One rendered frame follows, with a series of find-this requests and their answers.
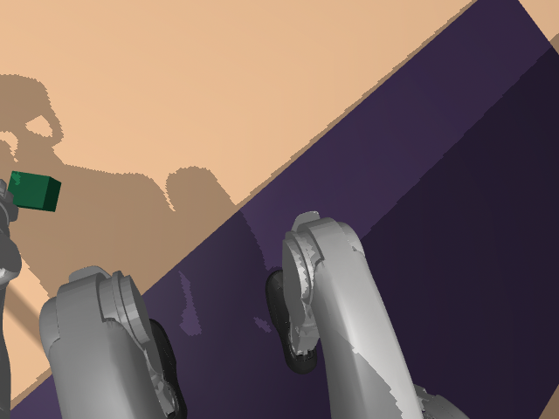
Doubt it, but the right robot foot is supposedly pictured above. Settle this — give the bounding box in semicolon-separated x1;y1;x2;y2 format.
266;270;317;374

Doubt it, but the left robot foot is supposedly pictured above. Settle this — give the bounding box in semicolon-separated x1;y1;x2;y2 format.
149;319;188;419

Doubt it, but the cube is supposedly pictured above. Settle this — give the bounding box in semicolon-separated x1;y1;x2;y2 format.
8;171;61;212

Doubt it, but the right robot hand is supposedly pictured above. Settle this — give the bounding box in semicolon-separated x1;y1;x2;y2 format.
413;384;470;419

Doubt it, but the left robot arm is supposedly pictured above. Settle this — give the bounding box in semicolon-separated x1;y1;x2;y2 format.
0;179;22;419

